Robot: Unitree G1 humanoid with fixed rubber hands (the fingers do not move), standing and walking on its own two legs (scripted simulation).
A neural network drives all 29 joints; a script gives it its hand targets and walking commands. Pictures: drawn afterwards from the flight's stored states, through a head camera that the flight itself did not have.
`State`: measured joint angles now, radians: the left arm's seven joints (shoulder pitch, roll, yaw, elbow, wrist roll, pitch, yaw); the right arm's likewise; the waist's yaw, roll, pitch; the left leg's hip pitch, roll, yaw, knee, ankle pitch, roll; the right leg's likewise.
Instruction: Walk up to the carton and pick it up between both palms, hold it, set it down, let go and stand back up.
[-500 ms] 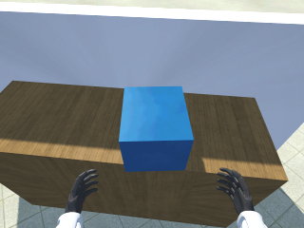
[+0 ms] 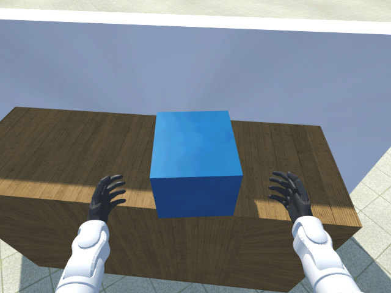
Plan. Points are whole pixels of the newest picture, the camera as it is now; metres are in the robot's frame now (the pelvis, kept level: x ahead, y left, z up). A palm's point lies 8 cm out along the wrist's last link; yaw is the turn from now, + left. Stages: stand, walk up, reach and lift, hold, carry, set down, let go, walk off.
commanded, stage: reach and lift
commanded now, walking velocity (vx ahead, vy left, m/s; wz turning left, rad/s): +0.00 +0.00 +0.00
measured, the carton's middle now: (194, 162) +0.45 +0.03 -0.02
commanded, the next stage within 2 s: none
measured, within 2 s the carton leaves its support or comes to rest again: neither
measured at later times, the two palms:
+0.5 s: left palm (100, 169) +0.35 +0.23 +0.08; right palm (292, 164) +0.37 -0.18 +0.07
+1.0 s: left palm (104, 134) +0.42 +0.23 +0.12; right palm (288, 127) +0.45 -0.18 +0.12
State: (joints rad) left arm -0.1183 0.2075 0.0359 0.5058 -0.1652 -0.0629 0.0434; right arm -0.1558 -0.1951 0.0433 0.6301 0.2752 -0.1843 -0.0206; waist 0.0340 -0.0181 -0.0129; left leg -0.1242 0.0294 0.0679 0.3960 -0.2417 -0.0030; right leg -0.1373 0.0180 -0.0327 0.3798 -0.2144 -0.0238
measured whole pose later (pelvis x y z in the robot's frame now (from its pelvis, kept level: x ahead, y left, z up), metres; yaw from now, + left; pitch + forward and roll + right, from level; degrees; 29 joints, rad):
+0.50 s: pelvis -0.01 +0.00 +0.00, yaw +0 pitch +5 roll -1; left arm -0.50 0.26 0.08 0.62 -0.18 0.14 0.04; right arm -0.55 -0.26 0.02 0.77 0.31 0.00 -0.05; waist 0.04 -0.01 -0.05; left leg -0.27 0.04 0.07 0.41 -0.22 0.00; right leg -0.27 0.03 -0.03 0.36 -0.17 -0.02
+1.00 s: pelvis +0.00 -0.01 +0.00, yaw +1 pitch +12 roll -1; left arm -0.83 0.33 0.04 0.87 -0.23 0.19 0.03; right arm -0.89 -0.31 0.03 0.99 0.38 0.09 -0.08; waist 0.04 0.01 -0.13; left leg -0.42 0.05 0.04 0.43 -0.21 -0.01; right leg -0.39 0.04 -0.06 0.35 -0.16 -0.03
